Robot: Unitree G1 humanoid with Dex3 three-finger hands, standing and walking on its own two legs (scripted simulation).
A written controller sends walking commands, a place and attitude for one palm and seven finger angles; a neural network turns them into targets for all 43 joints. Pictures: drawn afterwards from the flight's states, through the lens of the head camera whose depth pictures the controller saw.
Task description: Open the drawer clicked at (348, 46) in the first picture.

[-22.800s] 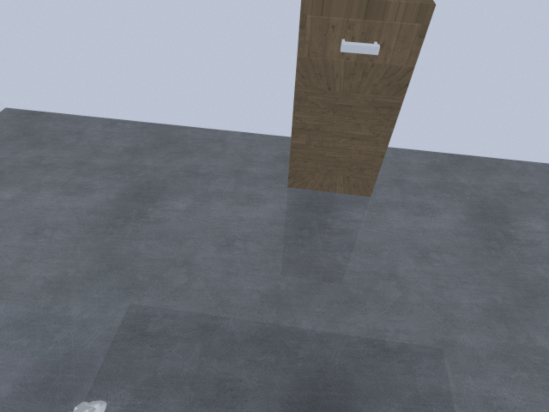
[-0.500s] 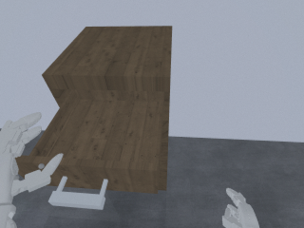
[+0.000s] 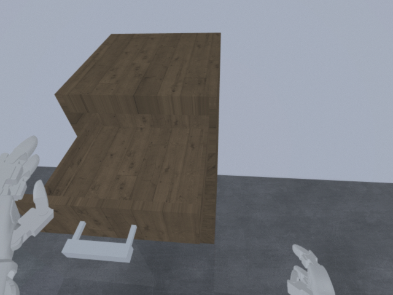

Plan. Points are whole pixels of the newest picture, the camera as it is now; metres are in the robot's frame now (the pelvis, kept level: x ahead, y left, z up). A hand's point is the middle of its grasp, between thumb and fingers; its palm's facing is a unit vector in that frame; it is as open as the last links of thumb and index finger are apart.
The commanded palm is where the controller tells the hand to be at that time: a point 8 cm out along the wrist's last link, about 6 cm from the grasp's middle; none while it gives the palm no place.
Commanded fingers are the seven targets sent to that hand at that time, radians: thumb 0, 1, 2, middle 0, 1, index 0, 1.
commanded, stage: step back with the hand held close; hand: left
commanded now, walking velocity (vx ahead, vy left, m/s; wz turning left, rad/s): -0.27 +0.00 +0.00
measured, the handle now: (102, 239) +0.22 +0.23 +0.00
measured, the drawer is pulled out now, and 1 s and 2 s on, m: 0.30 0.30 0.30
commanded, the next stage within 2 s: stop stepping back and stand still in 1.32 s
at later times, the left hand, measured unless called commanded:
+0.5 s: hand (15, 237) +0.15 +0.27 +0.17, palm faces +0.32 -0.80 -0.51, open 7.4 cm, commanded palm +0.08 +0.31 +0.19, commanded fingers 0.00 0.90 0.90 -0.20 -0.30 -0.20 -0.30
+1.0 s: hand out of the picture +0.10 +0.27 +0.19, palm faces +0.31 -0.84 -0.44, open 7.4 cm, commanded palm +0.04 +0.32 +0.19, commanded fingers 0.00 0.90 0.90 -0.20 -0.30 -0.20 -0.30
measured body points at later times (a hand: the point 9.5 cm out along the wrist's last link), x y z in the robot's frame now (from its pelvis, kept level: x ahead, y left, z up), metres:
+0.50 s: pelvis -0.05 +0.03 -0.01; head -0.02 +0.04 +0.44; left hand +0.12 +0.31 +0.20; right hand +0.14 -0.20 -0.08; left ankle +0.01 +0.11 -0.74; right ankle -0.04 -0.08 -0.74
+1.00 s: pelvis -0.10 +0.05 -0.01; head -0.06 +0.09 +0.44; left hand +0.08 +0.32 +0.21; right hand +0.07 -0.18 -0.07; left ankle +0.00 +0.11 -0.74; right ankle -0.18 -0.10 -0.69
